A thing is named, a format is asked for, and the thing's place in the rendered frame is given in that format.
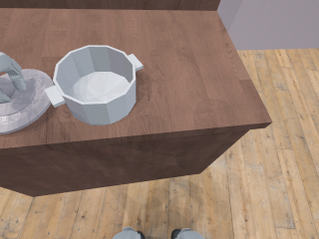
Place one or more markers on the table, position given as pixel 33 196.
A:
pixel 194 96

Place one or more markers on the right robot shin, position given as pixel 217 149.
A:
pixel 184 230

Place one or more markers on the pot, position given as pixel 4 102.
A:
pixel 97 83

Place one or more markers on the left robot hand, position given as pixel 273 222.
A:
pixel 11 67

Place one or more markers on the knob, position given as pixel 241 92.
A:
pixel 7 87

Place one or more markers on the lid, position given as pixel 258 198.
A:
pixel 27 106

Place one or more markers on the robot shin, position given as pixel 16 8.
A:
pixel 184 230
pixel 129 228

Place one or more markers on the left robot shin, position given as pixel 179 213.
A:
pixel 129 228

